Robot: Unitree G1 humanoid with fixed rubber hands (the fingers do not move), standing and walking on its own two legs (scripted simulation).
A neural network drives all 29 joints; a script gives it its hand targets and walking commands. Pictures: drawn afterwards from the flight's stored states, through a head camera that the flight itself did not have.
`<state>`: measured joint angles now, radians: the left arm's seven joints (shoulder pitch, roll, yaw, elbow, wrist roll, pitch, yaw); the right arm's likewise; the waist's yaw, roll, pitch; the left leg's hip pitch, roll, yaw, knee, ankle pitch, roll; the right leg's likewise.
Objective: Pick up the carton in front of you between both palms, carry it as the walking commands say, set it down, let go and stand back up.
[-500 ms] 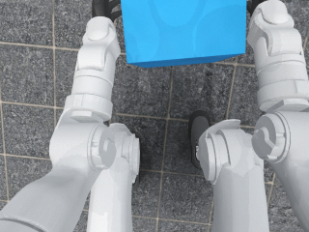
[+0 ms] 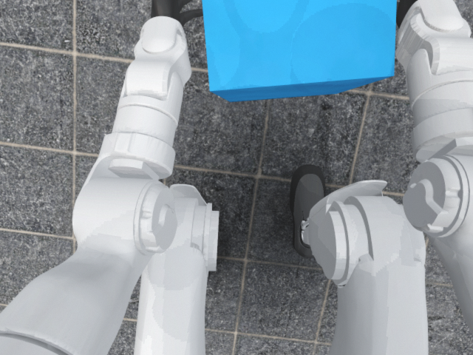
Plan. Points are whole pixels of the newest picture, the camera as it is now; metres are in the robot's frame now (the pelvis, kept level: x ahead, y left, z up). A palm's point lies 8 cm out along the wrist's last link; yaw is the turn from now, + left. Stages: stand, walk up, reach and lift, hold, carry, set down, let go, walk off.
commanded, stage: set down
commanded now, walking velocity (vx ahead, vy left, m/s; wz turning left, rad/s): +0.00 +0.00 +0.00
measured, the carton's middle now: (286, 24) +0.53 -0.09 -0.24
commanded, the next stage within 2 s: let go in 1.88 s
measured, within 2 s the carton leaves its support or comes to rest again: rests again in 0.08 s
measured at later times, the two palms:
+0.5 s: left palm (171, 16) +0.54 +0.07 -0.17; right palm (417, 9) +0.52 -0.24 -0.17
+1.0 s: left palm out of the picture +0.55 +0.11 -0.14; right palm (450, 3) +0.51 -0.27 -0.14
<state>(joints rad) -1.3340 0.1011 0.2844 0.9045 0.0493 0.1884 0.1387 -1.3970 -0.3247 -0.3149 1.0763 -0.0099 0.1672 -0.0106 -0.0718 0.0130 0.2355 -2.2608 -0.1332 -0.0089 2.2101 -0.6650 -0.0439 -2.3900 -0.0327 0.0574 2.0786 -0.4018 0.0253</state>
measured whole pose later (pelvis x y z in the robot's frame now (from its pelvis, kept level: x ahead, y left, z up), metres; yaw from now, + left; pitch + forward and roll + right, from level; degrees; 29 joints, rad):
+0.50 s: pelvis +0.00 -0.01 -0.01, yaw +0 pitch +37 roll +2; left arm -1.41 0.10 0.37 0.97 0.17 0.14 0.02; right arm -1.43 -0.36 -0.34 1.15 -0.02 0.12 0.03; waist -0.05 -0.01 0.32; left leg -2.22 -0.13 -0.02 2.24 -0.67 -0.06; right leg -2.36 -0.03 0.04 2.10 -0.40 0.01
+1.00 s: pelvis +0.00 +0.00 +0.01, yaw -1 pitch +38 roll +1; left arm -1.33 0.29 0.08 0.89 -0.17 0.11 0.15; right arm -1.34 -0.42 -0.21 1.03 0.18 0.03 -0.05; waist -0.05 0.04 0.31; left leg -2.17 -0.12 -0.02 2.20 -0.68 -0.05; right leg -2.31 -0.03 0.05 2.07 -0.42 0.02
